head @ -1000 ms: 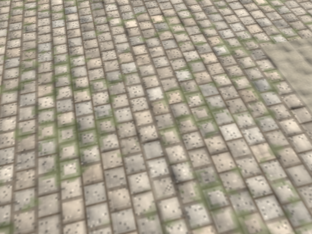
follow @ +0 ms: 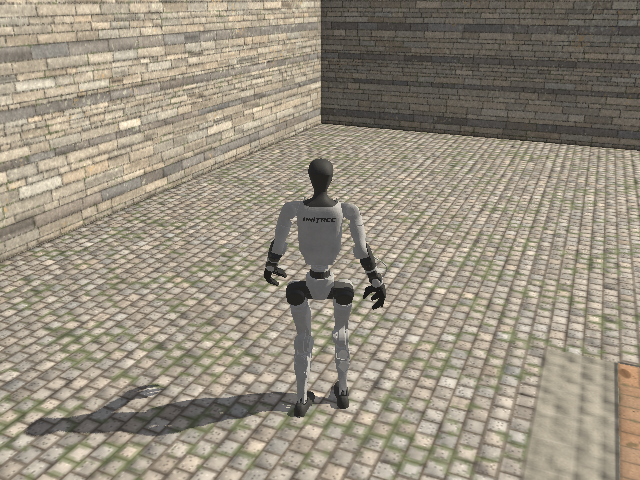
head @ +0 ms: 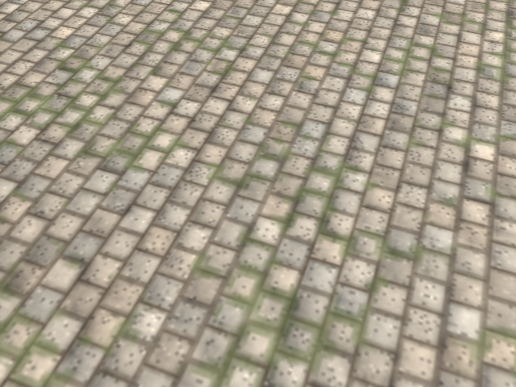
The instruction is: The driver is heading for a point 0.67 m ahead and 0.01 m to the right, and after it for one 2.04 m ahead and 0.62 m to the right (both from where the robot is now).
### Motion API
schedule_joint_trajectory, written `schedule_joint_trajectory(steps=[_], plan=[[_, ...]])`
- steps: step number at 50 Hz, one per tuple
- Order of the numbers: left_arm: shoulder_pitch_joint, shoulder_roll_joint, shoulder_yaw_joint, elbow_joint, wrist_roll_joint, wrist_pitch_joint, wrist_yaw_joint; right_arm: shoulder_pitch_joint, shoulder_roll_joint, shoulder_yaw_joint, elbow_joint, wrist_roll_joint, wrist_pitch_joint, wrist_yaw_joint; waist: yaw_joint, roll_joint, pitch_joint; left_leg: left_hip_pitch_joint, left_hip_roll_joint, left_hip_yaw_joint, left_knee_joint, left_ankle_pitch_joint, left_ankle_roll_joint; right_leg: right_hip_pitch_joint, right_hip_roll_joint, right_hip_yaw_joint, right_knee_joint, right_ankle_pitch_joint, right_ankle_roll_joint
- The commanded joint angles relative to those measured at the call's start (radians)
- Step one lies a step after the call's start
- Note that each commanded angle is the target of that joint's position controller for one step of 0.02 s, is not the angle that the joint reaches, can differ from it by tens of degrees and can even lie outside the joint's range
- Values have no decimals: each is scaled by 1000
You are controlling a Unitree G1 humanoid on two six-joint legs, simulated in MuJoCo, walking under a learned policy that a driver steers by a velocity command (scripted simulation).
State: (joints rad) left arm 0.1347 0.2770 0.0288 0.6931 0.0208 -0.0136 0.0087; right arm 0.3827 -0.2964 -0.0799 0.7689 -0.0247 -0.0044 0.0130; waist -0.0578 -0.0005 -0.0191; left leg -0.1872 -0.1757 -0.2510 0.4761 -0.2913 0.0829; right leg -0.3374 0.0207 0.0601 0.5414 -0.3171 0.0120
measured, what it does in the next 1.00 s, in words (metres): walks ahead: left foot, then right foot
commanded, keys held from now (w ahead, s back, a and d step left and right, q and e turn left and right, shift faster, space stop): w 0.70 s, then w+e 0.14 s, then e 0.16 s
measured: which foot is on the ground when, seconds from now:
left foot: down 0.00-0.00, up 0.02-0.44, down 0.46-1.00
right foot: down 0.00-0.48, up 0.50-0.98, down 1.00-1.00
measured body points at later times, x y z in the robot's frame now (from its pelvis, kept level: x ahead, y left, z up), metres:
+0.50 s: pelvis +0.22 +0.03 -0.01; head +0.25 +0.04 +0.43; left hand +0.13 +0.28 -0.15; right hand +0.45 -0.18 -0.10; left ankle +0.29 +0.11 -0.74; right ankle +0.05 -0.11 -0.70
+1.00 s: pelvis +0.48 +0.04 -0.02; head +0.52 +0.03 +0.43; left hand +0.67 +0.27 -0.12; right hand +0.45 -0.22 -0.16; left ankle +0.30 +0.11 -0.72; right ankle +0.60 -0.03 -0.74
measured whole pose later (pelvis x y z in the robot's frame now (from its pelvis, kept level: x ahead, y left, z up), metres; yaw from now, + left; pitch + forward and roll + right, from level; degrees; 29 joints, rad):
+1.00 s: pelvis +0.48 +0.04 -0.02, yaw -1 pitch +1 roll +2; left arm 0.09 0.24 0.02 0.78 0.05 -0.06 -0.04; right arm 0.40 -0.23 -0.02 0.98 -0.02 -0.07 -0.03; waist -0.04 -0.02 0.06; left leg 0.05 -0.05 0.16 0.48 -0.43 0.04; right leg -0.47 0.03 -0.08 0.52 -0.04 -0.11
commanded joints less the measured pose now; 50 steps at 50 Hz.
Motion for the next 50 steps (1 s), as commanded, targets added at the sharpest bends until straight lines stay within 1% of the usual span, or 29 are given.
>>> schedule_joint_trajectory(steps=[1, 2, 3, 4, 5, 6, 7, 11, 16, 18, 20, 21, 22, 23, 24, 25, 26, 27, 28, 30, 32, 35, 37, 40, 43, 46, 48, 49, 50], plan=[[210, 178, 46, -15, 18, -41, 28, -81, -31, -3, -91, 18, -32, -6, 148, -142, -49, -316, 83, -76, 232, -199, 24, 427, -246, 244, -271, -137, -70], [255, 281, 71, 0, 26, -35, 28, -103, -49, -2, -126, 15, -35, -9, 148, -273, -24, -531, -38, 75, 393, -328, 4, 461, -415, 638, -386, -337, -178], [230, 230, 69, 11, 18, -31, 20, -76, -101, -9, -104, -15, -33, -10, 99, -153, 59, -568, 70, 61, 515, -258, 1, 387, -426, 638, -367, -382, -215], [200, 156, 51, 7, 6, -34, 9, -86, -102, -9, -78, -19, -34, 1, 89, -72, 104, -552, 95, 59, 540, -176, -3, 330, -370, 536, -358, -350, -205], [164, 120, 42, 6, 4, -38, 2, -84, -88, -6, -64, -13, -34, 13, 69, -62, 123, -523, 113, 68, 527, -108, -19, 295, -307, 415, -369, -247, -176], [155, 109, 38, 12, 4, -45, 1, -89, -85, -6, -59, -16, -32, 24, 64, -103, 114, -506, 121, 87, 524, -57, -32, 292, -264, 332, -378, -138, -160], [167, 105, 37, 24, 6, -53, -1, -94, -81, -2, -52, -20, -30, 31, 70, -131, 95, -492, 117, 105, 543, -20, -44, 295, -233, 262, -376, 3, -155], [243, 110, 42, 76, -10, -75, -16, -191, -63, 12, -81, -21, -28, 38, 83, -116, 67, -534, 138, 154, 517, 54, -72, 343, -218, 135, -357, 371, -175], [308, 110, 41, 132, -12, -71, -21, -391, -7, 52, -134, -15, -30, 54, 128, -128, 89, -425, 188, 298, 228, 151, -78, 299, -192, 35, -362, 494, -170], [338, 133, 46, 154, -10, -69, -19, -415, -14, 55, -140, -11, -30, 51, 129, -131, 93, -349, 177, 325, 151, 138, -54, 299, -219, 38, -345, 541, -166], [337, 150, 48, 169, -10, -64, -16, -377, -35, 49, -129, -10, -34, 38, 96, -127, 82, -249, 151, 336, 98, 113, -16, 311, -248, 35, -287, 698, -157], [333, 156, 48, 176, -12, -62, -13, -309, -49, 41, -105, -13, -38, 29, 60, -118, 48, -155, 126, 341, 59, 104, 4, 324, -242, 16, -200, 840, -145], [329, 151, 44, 183, -17, -58, -12, -177, -68, 31, -57, -20, -47, 18, -3, -83, -23, 17, 104, 344, -9, 136, 32, 301, -207, -28, -38, 906, -125], [321, 131, 35, 169, -20, -59, -11, -23, -116, 13, -14, -35, -57, 5, -69, -46, -122, 257, 202, 240, -16, 96, 69, 157, -172, -55, 171, 736, -107], [357, 22, 6, 112, -37, -61, -19, 97, -219, -11, -6, -53, -57, -10, -77, 169, -276, 536, 524, -194, -70, -79, 160, -140, -55, -124, 533, 193, -64], [357, 98, 29, 119, -17, -53, -11, 88, -222, -16, 5, -9, -46, -10, -65, 197, -292, 486, 606, -466, -198, -54, 218, -263, 25, -48, 692, -194, -73], [287, 128, 40, 111, -5, -47, -11, -5, -166, -3, 7, 9, -42, -9, -22, 106, -120, 364, 543, -305, -199, -64, 194, -320, -44, -6, 717, -121, -86], [248, 99, 31, 104, -6, -53, -20, -73, -106, 13, 1, 9, -48, -5, 3, 80, -25, 234, 492, -183, -232, 11, 175, -310, -77, -11, 669, -51, -88], [244, 80, 29, 113, -6, -49, -25, -111, -72, 23, 4, 6, -56, -4, 37, 74, 21, 147, 434, -90, -266, 72, 139, -268, -105, -20, 608, -14, -85], [284, 60, 24, 140, 14, -26, -37, -121, -46, 33, 22, 8, -70, -7, 80, 91, 42, 53, 375, 16, -308, 184, 117, -191, -121, -34, 556, 17, -63], [263, 51, 25, 136, 17, -16, -47, -90, -57, 28, 47, 15, -85, -5, 90, 77, 45, 46, 364, 56, -338, 258, 132, -206, -124, -53, 532, 53, -47], [129, 49, 26, 96, 18, -10, -51, -43, -65, 25, 83, 20, -89, -5, 71, 60, 94, 63, 354, 97, -389, 261, 143, -313, -146, -68, 441, 158, -19], [62, 41, 22, 79, 10, -11, -52, -21, -63, 25, 100, 16, -90, -4, 56, 53, 105, 91, 346, 152, -395, 305, 131, -345, -141, -70, 362, 227, -14], [-29, 23, 12, 53, 0, -16, -55, 16, -63, 27, 126, 9, -97, -7, 31, 49, 117, 120, 347, 230, -394, 389, 107, -323, -105, -71, 237, 316, -29], [-102, 17, 5, 26, 4, -22, -57, 46, -54, 34, 156, 5, -97, -18, 16, 34, 140, 187, 365, 293, -366, 535, 86, -306, -77, -102, 130, 345, -59], [-76, 19, 4, 25, 16, -35, -52, 37, -69, 36, 172, 5, -90, -36, 36, 58, 99, 260, 367, 352, -200, 936, 43, -196, -12, -167, 57, 279, -98], [93, 52, 19, 76, 24, -45, -43, 11, -103, 27, 170, 4, -80, -49, 98, 86, 0, 281, 355, 368, 56, 1117, 15, -35, 58, -188, 15, 223, -135], [218, 76, 31, 114, 34, -57, -39, -3, -115, 24, 164, 12, -74, -52, 154, 69, -63, 220, 328, 391, 263, 992, -7, 124, 63, -165, -88, 334, -160], [327, 159, 55, 133, 45, -63, -30, -1, -98, 29, 128, 20, -78, -53, 190, -14, -165, 11, 265, 414, 571, 580, -35, 369, -111, 16, -49, 675, -217]])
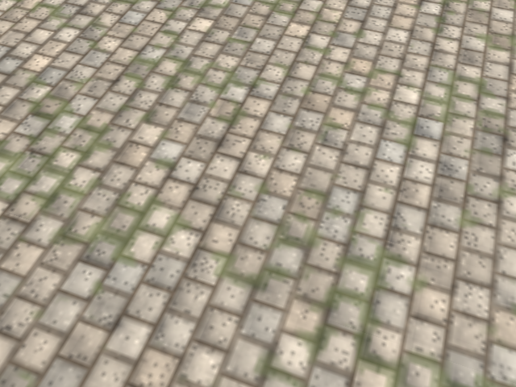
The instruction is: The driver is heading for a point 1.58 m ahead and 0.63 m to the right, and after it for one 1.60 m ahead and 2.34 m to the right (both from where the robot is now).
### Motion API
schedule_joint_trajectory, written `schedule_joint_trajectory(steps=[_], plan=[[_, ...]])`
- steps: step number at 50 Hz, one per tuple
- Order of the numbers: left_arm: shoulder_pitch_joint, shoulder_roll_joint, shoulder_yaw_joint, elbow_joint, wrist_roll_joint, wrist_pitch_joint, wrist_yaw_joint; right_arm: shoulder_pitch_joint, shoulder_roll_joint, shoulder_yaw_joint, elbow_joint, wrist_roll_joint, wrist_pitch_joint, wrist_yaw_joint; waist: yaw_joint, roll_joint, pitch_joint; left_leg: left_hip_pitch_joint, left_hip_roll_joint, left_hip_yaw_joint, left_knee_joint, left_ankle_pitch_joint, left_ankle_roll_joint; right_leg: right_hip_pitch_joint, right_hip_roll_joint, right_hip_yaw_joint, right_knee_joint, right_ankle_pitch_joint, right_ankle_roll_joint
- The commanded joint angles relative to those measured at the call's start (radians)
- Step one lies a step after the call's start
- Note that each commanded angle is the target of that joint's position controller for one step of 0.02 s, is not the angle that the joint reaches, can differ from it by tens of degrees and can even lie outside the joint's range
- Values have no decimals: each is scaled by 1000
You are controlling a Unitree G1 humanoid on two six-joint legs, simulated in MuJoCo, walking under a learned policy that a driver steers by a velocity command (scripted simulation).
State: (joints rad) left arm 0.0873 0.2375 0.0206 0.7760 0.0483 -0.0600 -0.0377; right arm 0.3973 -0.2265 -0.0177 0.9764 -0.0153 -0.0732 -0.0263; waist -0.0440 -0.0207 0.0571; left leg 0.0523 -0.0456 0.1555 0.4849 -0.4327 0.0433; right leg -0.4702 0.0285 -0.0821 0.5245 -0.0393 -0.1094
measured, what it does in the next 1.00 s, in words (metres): walks ahead, turning right: left foot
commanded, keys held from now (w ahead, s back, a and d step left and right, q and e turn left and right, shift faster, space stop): e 0.60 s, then w+e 0.20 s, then w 0.20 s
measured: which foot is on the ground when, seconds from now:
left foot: down 0.00-0.00, up 0.02-0.54, down 0.56-1.00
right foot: down 0.00-0.56, up 0.58-1.00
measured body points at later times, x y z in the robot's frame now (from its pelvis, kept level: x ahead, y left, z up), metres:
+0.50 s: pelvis +0.10 +0.02 +0.02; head +0.13 +0.01 +0.47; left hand +0.25 +0.28 -0.10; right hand +0.17 -0.27 -0.09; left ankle +0.16 +0.15 -0.69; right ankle +0.12 -0.06 -0.72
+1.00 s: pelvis +0.17 -0.01 +0.03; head +0.20 -0.01 +0.47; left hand +0.46 +0.11 -0.09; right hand +0.01 -0.23 -0.10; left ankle +0.15 +0.13 -0.72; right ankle +0.15 -0.15 -0.69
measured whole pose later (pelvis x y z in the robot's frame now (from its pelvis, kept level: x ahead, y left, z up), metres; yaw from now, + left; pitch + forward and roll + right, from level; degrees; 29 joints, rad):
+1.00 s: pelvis +0.17 -0.01 +0.03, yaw -33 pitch +1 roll +0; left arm 0.12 0.29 0.06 0.76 0.04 0.03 -0.07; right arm 0.42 -0.27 -0.05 0.87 -0.03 -0.06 0.00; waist -0.08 -0.02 0.01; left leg -0.01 0.03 0.12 0.27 -0.29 0.00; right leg -0.45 -0.01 0.02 0.69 -0.28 -0.01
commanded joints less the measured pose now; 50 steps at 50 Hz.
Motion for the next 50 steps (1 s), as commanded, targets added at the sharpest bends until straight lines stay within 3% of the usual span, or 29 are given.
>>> schedule_joint_trajectory(steps=[1, 2, 3, 4, 5, 6, 9, 15, 19, 23, 25, 27, 28, 29, 30, 31, 32, 33, 34, 37, 41, 45, 50], plan=[[329, 298, 91, 21, -7, -3, 23, 112, -69, -16, -107, 39, -10, -7, 78, -245, -412, -572, -65, -41, 983, -185, -44, 822, -450, 604, 35, 1038, -314], [341, 276, 98, 13, -66, 10, 21, 79, -150, -32, -100, 2, 0, -5, 119, -45, -496, -618, -14, -207, 1023, -108, -46, 798, -428, 598, -16, 1043, -350], [249, 233, 88, -3, -66, 20, 29, -7, -139, -30, -123, 5, 2, -2, 101, -17, -348, -658, 36, -219, 996, -35, -48, 661, -386, 503, -68, 851, -323], [192, 163, 69, -6, -61, 32, 35, -57, -130, -27, -137, -4, 3, -1, 73, 35, -193, -659, 73, -207, 897, 3, -52, 486, -321, 432, -131, 701, -265], [173, 133, 60, -3, -61, 38, 41, -97, -130, -30, -155, -16, 18, 1, 51, 40, -125, -640, 94, -214, 818, 16, -60, 385, -267, 392, -169, 616, -224], [162, 123, 57, -2, -57, 44, 43, -75, -120, -28, -154, -25, 42, 3, 28, 31, -107, -583, 95, -206, 767, 24, -69, 301, -234, 358, -195, 573, -203], [161, 171, 71, -5, -38, 39, 34, -50, -89, -25, -163, -22, 81, 1, 4, 6, -144, -516, 73, -187, 671, 59, -87, 215, -185, 318, -200, 548, -180], [183, 196, 88, -26, -36, 69, 39, -195, -117, -36, -221, -17, 107, -7, 53, -61, -132, -589, 75, -212, 505, 137, -105, 213, -145, 426, -242, 34, -118], [211, 199, 96, -31, -29, 85, 44, -266, -121, -34, -250, -7, 105, -12, 86, -86, -102, -605, 55, -236, 392, 105, -102, 262, -146, 522, -240, -132, -109], [205, 207, 102, -39, -21, 95, 41, -265, -126, -29, -265, 12, 87, -20, 88, -106, -108, -516, 8, -241, 266, 34, -76, 294, -146, 588, -187, 19, -107], [183, 208, 103, -44, -24, 99, 38, -224, -130, -28, -264, 21, 76, -24, 68, -116, -114, -432, -13, -242, 156, 19, -55, 294, -139, 623, -161, 114, -92], [134, 199, 100, -54, -40, 103, 38, -139, -134, -28, -248, 18, 61, -32, 11, -96, -110, -258, -5, -240, -107, 146, -36, 225, -87, 611, -112, 59, -28], [143, 157, 88, -65, -49, 100, 40, -134, -190, -41, -249, 4, 55, -41, 25, 1, -111, -159, 120, -349, -236, 158, -8, 135, -16, 541, -20, -129, 30], [216, 84, 71, -81, -57, 94, 41, -204, -284, -55, -286, -8, 62, -46, 89, 232, -118, -72, 392, -618, -282, 290, 86, -25, 139, 314, 193, -450, 93], [201, 191, 97, -66, -24, 95, 50, -220, -281, -60, -290, -15, 73, -36, 64, 191, -90, -184, 461, -648, -236, 508, 196, -73, 143, 198, 394, -569, 108], [197, 216, 105, -57, -13, 97, 47, -198, -217, -46, -290, -11, 74, -27, 70, 123, -100, -188, 423, -586, -229, 464, 203, -56, 85, 207, 491, -512, 109], [195, 207, 105, -42, -11, 102, 38, -228, -168, -34, -292, -9, 72, -19, 80, 102, -68, -202, 340, -487, -242, 305, 157, -69, 60, 208, 526, -426, 109], [194, 195, 102, -36, -11, 110, 25, -245, -155, -29, -300, -12, 73, -16, 78, 144, -51, -188, 274, -423, -269, 151, 115, -96, 55, 200, 556, -362, 112], [193, 190, 99, -36, -10, 115, 7, -235, -161, -30, -299, -12, 72, -18, 67, 199, -37, -160, 250, -400, -291, 81, 104, -138, 47, 185, 586, -334, 121], [116, 173, 89, -57, -15, 110, -20, -140, -182, -44, -271, -10, 52, -9, 17, 155, -9, -73, 265, -372, -323, 71, 112, -218, 21, 166, 565, -281, 144], [43, 148, 78, -73, -12, 100, -32, -49, -192, -59, -227, -11, 19, 1, -22, 143, -1, 11, 294, -332, -344, 123, 123, -255, -7, 166, 465, -240, 153], [-6, 115, 62, -81, -11, 85, -34, -19, -185, -63, -190, -12, -1, 17, -24, 146, 20, -19, 301, -278, -357, 144, 131, -199, -19, 146, 305, -214, 132], [-81, 94, 36, -109, -9, 63, -30, 31, -193, -68, -134, -12, -2, 35, -26, 186, 30, -128, 306, -201, -299, 328, 132, 21, -15, 13, 86, -274, 69]])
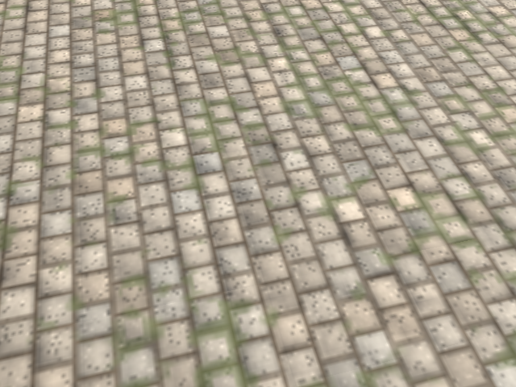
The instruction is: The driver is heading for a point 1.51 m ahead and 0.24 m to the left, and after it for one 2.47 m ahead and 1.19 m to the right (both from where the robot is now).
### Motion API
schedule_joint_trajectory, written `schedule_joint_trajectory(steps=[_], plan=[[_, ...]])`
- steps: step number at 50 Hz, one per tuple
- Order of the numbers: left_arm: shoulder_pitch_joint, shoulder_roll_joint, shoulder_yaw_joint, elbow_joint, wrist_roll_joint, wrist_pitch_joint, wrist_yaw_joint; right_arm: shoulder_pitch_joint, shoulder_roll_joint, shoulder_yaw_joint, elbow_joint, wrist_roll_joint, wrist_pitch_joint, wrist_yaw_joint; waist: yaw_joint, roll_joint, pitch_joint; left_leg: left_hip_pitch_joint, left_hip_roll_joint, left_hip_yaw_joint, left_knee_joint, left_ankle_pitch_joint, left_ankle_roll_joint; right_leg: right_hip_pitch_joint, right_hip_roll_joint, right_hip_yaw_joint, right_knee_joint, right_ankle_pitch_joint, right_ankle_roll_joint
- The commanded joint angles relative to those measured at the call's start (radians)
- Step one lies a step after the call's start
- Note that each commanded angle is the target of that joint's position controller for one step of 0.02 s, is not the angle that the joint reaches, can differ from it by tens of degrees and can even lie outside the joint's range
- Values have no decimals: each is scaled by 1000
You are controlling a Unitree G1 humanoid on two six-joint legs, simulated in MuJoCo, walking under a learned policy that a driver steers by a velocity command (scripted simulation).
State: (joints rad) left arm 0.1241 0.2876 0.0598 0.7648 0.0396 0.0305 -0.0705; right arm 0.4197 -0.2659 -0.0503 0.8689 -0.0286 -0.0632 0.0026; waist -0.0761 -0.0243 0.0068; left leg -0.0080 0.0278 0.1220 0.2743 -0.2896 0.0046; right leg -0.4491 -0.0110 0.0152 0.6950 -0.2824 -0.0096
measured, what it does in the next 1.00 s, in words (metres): walks ahead: right foot, then left foot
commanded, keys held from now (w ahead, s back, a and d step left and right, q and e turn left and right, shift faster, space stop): w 0.40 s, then no key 0.32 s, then w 0.28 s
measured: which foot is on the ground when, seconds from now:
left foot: down 0.00-0.08, up 0.10-0.54, down 0.56-1.00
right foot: up 0.00-0.06, down 0.08-0.56, up 0.58-1.00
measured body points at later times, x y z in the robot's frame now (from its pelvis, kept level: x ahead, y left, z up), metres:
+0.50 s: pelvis +0.23 -0.04 -0.01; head +0.26 -0.04 +0.44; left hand +0.18 +0.21 -0.15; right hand +0.41 -0.28 -0.12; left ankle +0.40 +0.07 -0.71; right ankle +0.08 -0.11 -0.74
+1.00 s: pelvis +0.38 -0.03 +0.00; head +0.37 -0.04 +0.45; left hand +0.45 +0.21 -0.13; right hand +0.38 -0.30 -0.14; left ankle +0.41 +0.04 -0.74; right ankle +0.39 -0.15 -0.72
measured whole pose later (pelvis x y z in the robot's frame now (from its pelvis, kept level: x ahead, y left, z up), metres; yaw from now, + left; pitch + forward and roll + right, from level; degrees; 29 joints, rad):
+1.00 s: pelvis +0.38 -0.03 +0.00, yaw -1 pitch +0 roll +0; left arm 0.22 0.21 0.02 0.99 0.04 -0.01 -0.01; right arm 0.33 -0.24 -0.05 1.00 -0.01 -0.03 0.00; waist -0.02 0.02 -0.03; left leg -0.19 -0.05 0.08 0.30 -0.12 0.09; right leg -0.35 -0.03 -0.05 0.66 -0.35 -0.03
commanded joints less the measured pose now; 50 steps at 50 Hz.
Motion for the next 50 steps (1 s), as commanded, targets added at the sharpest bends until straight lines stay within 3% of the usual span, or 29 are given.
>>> schedule_joint_trajectory(steps=[1, 2, 3, 4, 5, 6, 7, 8, 9, 10, 13, 17, 20, 22, 25, 27, 28, 29, 30, 31, 32, 33, 34, 36, 37, 40, 41, 45, 50], plan=[[-93, 46, -4, -93, -1, -33, 7, 12, -162, -37, -16, 5, -6, 7, 27, 187, 75, -86, 246, -166, -61, 249, 169, 63, 33, -97, -124, -21, -51], [-26, 44, -4, -71, 1, -42, 14, -4, -165, -37, -9, 13, 0, 6, 74, 161, 58, -123, 239, -140, 4, 330, 158, 177, 49, -108, -197, 29, -72], [102, 62, 7, -20, 7, -55, 25, -9, -151, -30, -4, 19, 3, 7, 135, 94, -4, -184, 196, -84, 157, 444, 136, 370, 72, -103, -261, 69, -91], [269, 125, 27, 29, 22, -68, 41, -32, -116, -14, -26, 20, 1, 8, 209, -20, -121, -304, 132, -15, 402, 354, 100, 591, -54, 58, -308, -45, -120], [367, 249, 50, 33, 20, -73, 57, -39, -11, 13, -93, 18, -3, 18, 217, -274, -196, -617, -12, 31, 720, -187, 48, 783, -363, 537, -445, -241, -205], [338, 254, 53, 38, -13, -69, 66, -54, -121, -17, -77, 1, 6, 7, 208, -169, -147, -698, -15, -106, 860, -235, 61, 688, -389, 644, -482, -196, -252], [251, 189, 33, 28, -17, -68, 66, -77, -134, -24, -75, 7, 5, 13, 157, -91, -41, -719, 42, -146, 884, -149, 76, 606, -338, 493, -462, -133, -238], [191, 127, 16, 21, -17, -73, 62, -83, -116, -19, -65, 14, -2, 23, 125, -59, 10, -683, 65, -147, 846, -72, 76, 508, -280, 385, -483, -23, -212], [152, 93, 4, 17, -18, -79, 61, -75, -102, -19, -51, 11, 2, 26, 96, -59, 31, -645, 81, -138, 806, -27, 67, 457, -228, 300, -509, 53, -183], [141, 72, -3, 22, -21, -88, 63, -52, -94, -16, -35, -2, 13, 30, 75, -79, 38, -611, 87, -130, 787, 1, 53, 425, -195, 244, -526, 135, -170], [188, 79, -3, 59, -32, -111, 62, -69, -70, -16, -32, -11, 32, 41, 57, -56, 36, -617, 77, -106, 783, 62, 26, 411, -173, 166, -545, 344, -186], [261, 67, -7, 109, -34, -116, 64, -236, -53, -10, -85, -11, 35, 44, 82, -44, 90, -720, 84, -88, 671, 168, -4, 421, -162, 112, -574, 433, -198], [294, 68, -11, 138, -31, -120, 66, -351, -28, 5, -121, -5, 30, 47, 103, -43, 104, -672, 59, -61, 501, 254, -1, 416, -145, 67, -571, 513, -185], [313, 68, -15, 162, -30, -119, 72, -393, -13, 15, -131, -3, 25, 44, 109, -31, 118, -598, 26, -34, 391, 286, 17, 418, -144, 34, -539, 685, -167], [314, 81, -19, 191, -26, -117, 84, -343, -27, 14, -110, -3, 14, 27, 81, -50, 75, -454, -32, -26, 320, 270, 64, 467, -158, 23, -428, 945, -132], [280, 99, -15, 196, -24, -114, 92, -158, -67, -2, -39, -7, -2, 9, 7, -56, -18, -271, -81, -35, 248, 261, 99, 504, -137, 27, -220, 1053, -100], [272, 103, -16, 199, -36, -113, 92, -43, -88, -9, 0, -18, -18, -2, -49, -26, -75, -93, -42, -57, 152, 436, 117, 437, -95, 3, -41, 916, -80], [305, 64, -28, 172, -50, -117, 94, 79, -169, -24, 24, -37, -25, -14, -62, 86, -208, 160, 189, -253, 240, 872, 160, 261, -24, -34, 245, 465, -59], [524, -35, -40, 215, -90, -103, 94, 68, -227, -36, 28, -14, -17, -3, 39, 283, -402, 393, 458, -577, 283, 1333, 365, 48, 139, 2, 591, -380, -34], [454, 70, -15, 238, -51, -85, 103, 23, -175, -32, 10, 40, -6, 3, 21, 91, -386, 255, 385, -540, 213, 1172, 350, 55, 107, 111, 616, -293, -38], [360, 53, -16, 213, -39, -81, 97, -108, -116, -13, -5, 43, -2, -1, 56, 95, -212, 100, 340, -437, 139, 975, 323, 10, 63, 93, 588, -232, -32], [308, 38, -20, 206, -23, -76, 94, -185, -50, 7, -15, 35, 1, -4, 77, 64, -105, -26, 287, -371, 77, 843, 283, 8, 27, 72, 520, -189, -28], [273, 36, -17, 205, -10, -63, 89, -200, -22, 19, -7, 33, 1, -9, 88, 72, -41, -127, 243, -305, 34, 815, 247, 43, 6, 65, 457, -159, -20], [329, -10, -26, 235, -3, -32, 80, -200, -18, 27, 15, 23, -1, -14, 126, 91, -56, -253, 202, -227, 1, 771, 225, 184, 9, 35, 376, -113, -4], [345, -20, -27, 240, -4, -24, 78, -184, -53, 16, 27, 20, -1, -10, 133, 106, -72, -266, 190, -219, -18, 652, 229, 195, 16, 8, 355, -115, -2], [252, -1, -23, 223, 5, -13, 72, -165, -95, -3, 41, 15, 11, -2, 107, 135, -34, -293, 180, -286, -140, -32, 228, 119, -15, -24, 229, -97, -13], [207, 6, -21, 209, 6, -14, 69, -159, -102, -8, 45, 16, 15, -2, 98, 151, -8, -297, 186, -318, -176, -158, 224, 90, -21, -29, 191, -79, -13], [126, -5, -23, 193, 0, -34, 60, -111, -110, -20, 72, 19, 20, -5, 78, 111, 14, -267, 210, -347, -213, -242, 221, 59, -30, -50, 75, -41, -10], [129, -13, -22, 196, -10, -56, 63, -103, -117, -32, 90, 21, 25, -5, 82, 115, 26, -287, 208, -336, -186, -303, 219, 160, -1, -89, -98, -75, -36]])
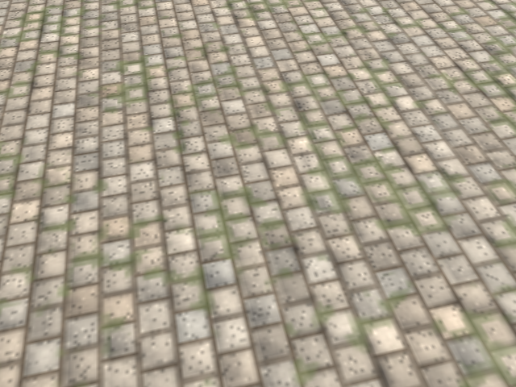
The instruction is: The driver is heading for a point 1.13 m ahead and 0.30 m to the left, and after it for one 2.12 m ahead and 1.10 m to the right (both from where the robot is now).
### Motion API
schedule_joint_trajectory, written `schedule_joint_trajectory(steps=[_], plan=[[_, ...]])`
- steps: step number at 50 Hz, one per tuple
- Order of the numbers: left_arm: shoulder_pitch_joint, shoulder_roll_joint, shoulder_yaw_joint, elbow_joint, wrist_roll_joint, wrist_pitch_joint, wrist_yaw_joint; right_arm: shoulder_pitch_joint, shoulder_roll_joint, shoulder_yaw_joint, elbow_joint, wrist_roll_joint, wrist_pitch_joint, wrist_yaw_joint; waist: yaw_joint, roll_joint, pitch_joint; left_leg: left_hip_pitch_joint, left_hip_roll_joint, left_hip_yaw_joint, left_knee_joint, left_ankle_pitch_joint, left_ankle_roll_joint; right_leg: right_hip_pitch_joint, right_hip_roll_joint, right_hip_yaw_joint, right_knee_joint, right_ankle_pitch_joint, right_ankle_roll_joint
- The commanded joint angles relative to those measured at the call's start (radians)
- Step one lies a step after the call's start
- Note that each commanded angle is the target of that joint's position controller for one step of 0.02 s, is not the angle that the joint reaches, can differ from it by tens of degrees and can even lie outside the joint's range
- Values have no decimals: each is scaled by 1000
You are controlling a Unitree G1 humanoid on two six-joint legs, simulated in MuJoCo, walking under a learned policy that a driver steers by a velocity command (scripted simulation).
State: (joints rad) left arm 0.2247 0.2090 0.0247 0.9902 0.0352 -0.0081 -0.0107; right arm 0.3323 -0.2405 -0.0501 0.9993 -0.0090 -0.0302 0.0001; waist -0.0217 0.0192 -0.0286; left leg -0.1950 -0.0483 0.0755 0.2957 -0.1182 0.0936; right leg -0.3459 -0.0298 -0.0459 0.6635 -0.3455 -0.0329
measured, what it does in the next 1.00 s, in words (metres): walks ahead, turning left: right foot, then left foot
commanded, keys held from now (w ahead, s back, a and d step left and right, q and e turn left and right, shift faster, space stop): w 0.02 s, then w+q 0.70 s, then w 0.28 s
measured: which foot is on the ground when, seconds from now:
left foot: down 0.00-0.08, up 0.10-0.52, down 0.54-1.00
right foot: up 0.00-0.06, down 0.08-0.56, up 0.58-1.00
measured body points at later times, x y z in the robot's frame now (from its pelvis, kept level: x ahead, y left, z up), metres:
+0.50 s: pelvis +0.19 +0.00 -0.02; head +0.23 +0.00 +0.42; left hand +0.06 +0.21 -0.16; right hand +0.41 -0.18 -0.15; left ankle +0.31 +0.11 -0.73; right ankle +0.02 -0.11 -0.75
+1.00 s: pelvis +0.45 +0.09 -0.01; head +0.48 +0.11 +0.44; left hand +0.54 +0.38 -0.12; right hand +0.53 -0.17 -0.15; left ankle +0.31 +0.09 -0.75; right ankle +0.67 +0.04 -0.71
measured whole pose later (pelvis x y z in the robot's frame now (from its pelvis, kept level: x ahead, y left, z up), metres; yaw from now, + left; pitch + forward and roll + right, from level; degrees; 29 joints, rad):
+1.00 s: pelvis +0.45 +0.09 -0.01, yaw +25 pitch +1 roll +1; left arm 0.04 0.23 0.03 0.80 0.03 -0.03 -0.03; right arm 0.41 -0.23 -0.05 0.97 -0.01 -0.07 -0.01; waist -0.08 -0.04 0.05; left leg 0.08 -0.14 -0.09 0.21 -0.30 0.12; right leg -0.61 -0.08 -0.04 0.64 0.00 -0.01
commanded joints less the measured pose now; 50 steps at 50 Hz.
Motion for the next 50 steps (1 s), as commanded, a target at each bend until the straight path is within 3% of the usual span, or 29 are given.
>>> schedule_joint_trajectory(steps=[1, 3, 4, 5, 6, 7, 9, 11, 16, 19, 22, 24, 25, 26, 27, 28, 29, 30, 31, 32, 33, 35, 38, 43, 47, 50], plan=[[58, 58, 13, -19, -7, -24, 7, -27, -145, -34, -40, 5, -4, -3, 45, 59, 67, -130, 275, -277, -184, -495, 123, 119, 27, -44, -144, 15, -24], [187, 67, 19, 30, -6, -42, 21, -59, -110, -30, -50, 8, 3, -2, 99, -9, 86, -300, 197, -236, -36, -545, 85, 346, 30, -16, -325, -3, -49], [282, 124, 30, 49, 5, -54, 35, -117, -39, -12, -88, 6, -1, 3, 133, -168, 90, -460, 107, -142, 216, -489, 37, 458, -161, 234, -490, -208, -80], [296, 217, 52, 47, -6, -57, 41, -136, 29, 5, -121, 10, -11, 12, 122, -306, 121, -639, -29, -18, 456, -394, -1, 485, -363, 547, -640, -461, -134], [243, 194, 51, 41, 1, -58, 47, -145, -56, -13, -113, -18, -15, 14, 91, -140, 181, -629, 32, -135, 564, -295, 10, 364, -377, 525, -629, -436, -155], [168, 159, 43, 21, -8, -63, 45, -107, -70, -22, -99, -11, -18, 25, 36, -121, 170, -593, 54, -165, 590, -218, 6, 336, -326, 442, -616, -352, -134], [119, 123, 35, 1, -24, -82, 41, -77, -78, -31, -70, -19, -16, 35, 7, -107, 140, -565, 70, -136, 651, -127, -27, 355, -253, 265, -615, -123, -89], [160, 94, 29, 11, -21, -97, 40, -102, -49, -28, -70, -25, -7, 40, 22, -89, 113, -569, 82, -111, 716, -58, -46, 371, -222, 145, -585, 81, -81], [234, 77, 23, 32, -12, -105, 38, -262, -10, -15, -135, -23, 7, 47, 56, -96, 152, -606, 101, -57, 639, 41, -73, 361, -196, -10, -555, 359, -90], [245, 87, 22, 35, -13, -106, 42, -353, 8, 0, -177, -24, 8, 56, 71, -110, 171, -521, 94, 17, 468, 77, -60, 350, -187, -86, -538, 487, -85], [275, 111, 27, 52, -12, -101, 48, -392, 4, 5, -208, -26, 9, 60, 73, -117, 172, -442, 66, 80, 349, 26, -5, 418, -210, -137, -473, 690, -79], [261, 140, 35, 53, -12, -94, 54, -326, -18, -4, -197, -29, 9, 55, 31, -145, 120, -327, 9, 119, 329, -48, 46, 463, -223, -176, -334, 1039, -69], [250, 157, 41, 51, -10, -86, 56, -244, -38, -13, -176, -29, 7, 51, -9, -155, 70, -236, -25, 128, 325, -92, 75, 471, -229, -189, -209, 1166, -68], [240, 171, 46, 43, -10, -78, 55, -130, -67, -28, -142, -30, 2, 47, -54, -157, -1, -104, -52, 118, 295, -108, 105, 448, -235, -187, -42, 1167, -68], [223, 177, 49, 28, -14, -73, 49, 12, -108, -50, -98, -37, -4, 38, -123, -121, -79, 113, -51, 70, 218, -85, 140, 328, -218, -198, 188, 999, -49], [235, 115, 36, -16, -27, -76, 36, 100, -206, -81, -90, -49, -5, 22, -137, 26, -183, 397, 192, -265, 181, -244, 226, 15, -153, -196, 529, 489, -14], [205, 86, 35, -88, -35, -88, 19, 61, -272, -94, -112, -28, 7, 21, -83, 180, -267, 540, 414, -813, 20, -189, 358, -289, 66, -52, 825, -184, 26], [66, 144, 47, -121, -27, -100, 14, 52, -256, -89, -103, -10, 18, 12, -104, 38, -175, 479, 375, -700, -22, -144, 322, -393, -1, 84, 827, -86, 10], [42, 128, 41, -135, -34, -114, 11, -5, -204, -76, -101, -4, 14, 3, -68, 5, -56, 343, 354, -574, -35, -62, 288, -398, -47, 80, 748, 6, 2], [59, 121, 42, -120, -28, -116, 14, -54, -154, -64, -108, -5, 7, 1, -19, -61, 17, 210, 302, -483, -52, 57, 243, -337, -79, 79, 649, 42, 4], [64, 117, 43, -124, -7, -101, 15, -87, -128, -55, -111, 1, -1, -4, 17, -65, 47, 118, 250, -413, -60, 144, 218, -277, -94, 84, 591, 42, 17], [96, 99, 41, -127, 15, -61, 7, -92, -115, -46, -116, 9, -20, -6, 53, -37, 34, 44, 201, -346, -72, 233, 212, -205, -99, 79, 518, 35, 47], [26, 87, 37, -162, 16, -33, -3, -40, -144, -48, -106, 11, -39, -2, 47, -3, 60, 7, 166, -296, -106, 247, 194, -245, -102, 43, 392, 122, 76], [-165, 88, 29, -225, 6, -32, -15, 76, -124, -36, -77, 8, -44, 1, -27, 33, 86, 112, 148, -267, -113, 346, 114, -312, -85, 18, 139, 341, 63], [-287, 87, 18, -269, -4, -40, -22, 143, -126, -27, -57, -1, -45, -10, -73, 34, 98, 238, 173, -270, -94, 414, 100, -331, -46, -4, 5, 381, 34], [-317, 101, 18, -295, -8, -49, -24, 151, -142, -25, -47, -12, -45, -22, -62, 42, 112, 309, 215, -281, -60, 506, 103, -293, -16, -4, -76, 316, -5]])
Keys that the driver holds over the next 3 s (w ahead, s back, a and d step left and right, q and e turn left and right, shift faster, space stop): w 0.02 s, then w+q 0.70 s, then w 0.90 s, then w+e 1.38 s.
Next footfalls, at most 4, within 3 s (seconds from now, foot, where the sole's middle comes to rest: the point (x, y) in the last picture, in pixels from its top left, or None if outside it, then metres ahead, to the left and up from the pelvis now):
0.08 right None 0.06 -0.11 -0.78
0.54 left None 0.35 0.11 -0.78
1.08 right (237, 333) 0.71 0.09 -0.78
1.62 left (139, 286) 0.88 0.39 -0.78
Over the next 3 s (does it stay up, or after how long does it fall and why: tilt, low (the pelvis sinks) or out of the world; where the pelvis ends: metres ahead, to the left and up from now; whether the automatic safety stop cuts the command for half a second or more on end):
stays up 1.47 0.41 0.00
